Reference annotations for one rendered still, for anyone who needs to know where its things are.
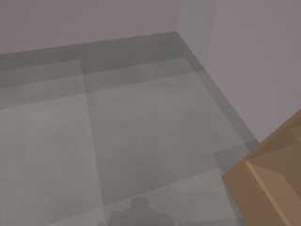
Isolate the cupboard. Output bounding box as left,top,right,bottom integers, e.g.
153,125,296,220
221,108,301,226

